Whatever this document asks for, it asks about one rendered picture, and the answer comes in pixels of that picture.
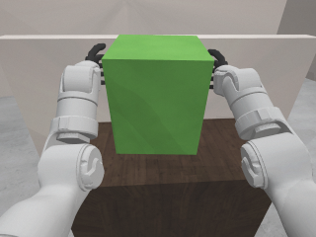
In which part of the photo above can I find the pedestal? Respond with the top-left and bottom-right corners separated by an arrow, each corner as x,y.
71,118 -> 272,237

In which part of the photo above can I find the left robot forearm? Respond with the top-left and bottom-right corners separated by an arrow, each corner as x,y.
37,60 -> 102,181

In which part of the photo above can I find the right robot forearm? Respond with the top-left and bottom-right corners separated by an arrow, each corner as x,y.
213,65 -> 314,176

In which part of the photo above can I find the left robot hand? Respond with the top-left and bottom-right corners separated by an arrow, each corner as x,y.
85,43 -> 106,85

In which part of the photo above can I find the carton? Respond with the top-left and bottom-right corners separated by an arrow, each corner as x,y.
101,35 -> 214,155

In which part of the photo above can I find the left robot upper arm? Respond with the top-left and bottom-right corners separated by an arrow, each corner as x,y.
0,143 -> 105,237

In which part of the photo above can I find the right robot hand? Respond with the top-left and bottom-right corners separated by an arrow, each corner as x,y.
208,48 -> 228,90

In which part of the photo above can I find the right robot upper arm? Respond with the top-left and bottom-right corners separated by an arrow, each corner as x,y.
240,132 -> 316,237

